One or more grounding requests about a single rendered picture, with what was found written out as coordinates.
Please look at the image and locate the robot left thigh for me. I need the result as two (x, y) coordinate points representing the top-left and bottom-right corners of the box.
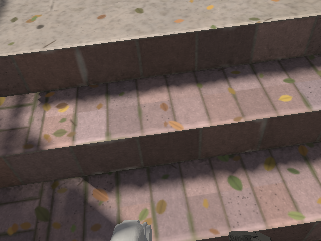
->
(110, 220), (152, 241)

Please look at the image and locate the right robot hand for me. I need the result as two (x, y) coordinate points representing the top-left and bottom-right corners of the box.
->
(229, 231), (271, 241)

